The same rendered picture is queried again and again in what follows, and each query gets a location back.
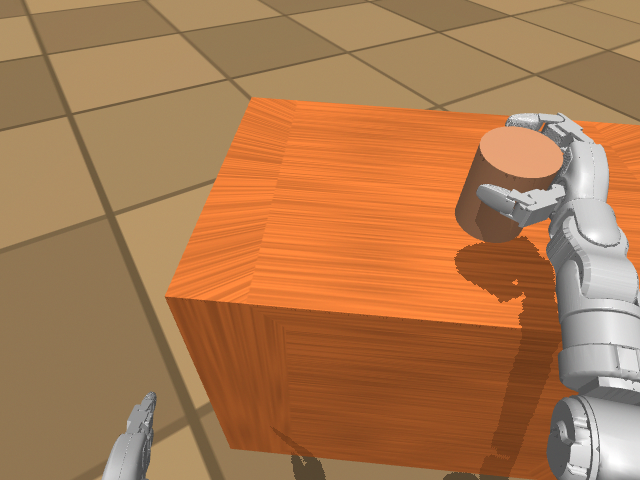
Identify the right robot hand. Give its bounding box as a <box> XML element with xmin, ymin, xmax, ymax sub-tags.
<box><xmin>476</xmin><ymin>113</ymin><xmax>609</xmax><ymax>228</ymax></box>

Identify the right robot arm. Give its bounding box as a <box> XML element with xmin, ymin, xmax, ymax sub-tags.
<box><xmin>546</xmin><ymin>198</ymin><xmax>640</xmax><ymax>480</ymax></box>

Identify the left robot hand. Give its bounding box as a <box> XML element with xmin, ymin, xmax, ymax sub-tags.
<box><xmin>101</xmin><ymin>392</ymin><xmax>157</xmax><ymax>480</ymax></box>

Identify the can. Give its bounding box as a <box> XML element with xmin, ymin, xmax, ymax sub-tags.
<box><xmin>455</xmin><ymin>126</ymin><xmax>563</xmax><ymax>243</ymax></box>

